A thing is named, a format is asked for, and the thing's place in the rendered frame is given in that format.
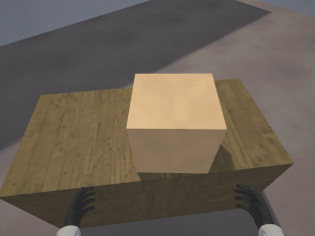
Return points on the carton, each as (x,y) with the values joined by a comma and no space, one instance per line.
(175,123)

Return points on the right robot forearm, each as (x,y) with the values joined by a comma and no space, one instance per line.
(270,230)

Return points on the left robot forearm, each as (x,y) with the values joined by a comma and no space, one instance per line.
(69,230)

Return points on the robot left hand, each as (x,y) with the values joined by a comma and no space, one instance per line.
(75,211)

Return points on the robot right hand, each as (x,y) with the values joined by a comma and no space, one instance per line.
(257,206)

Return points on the pedestal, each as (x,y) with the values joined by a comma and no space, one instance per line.
(79,139)

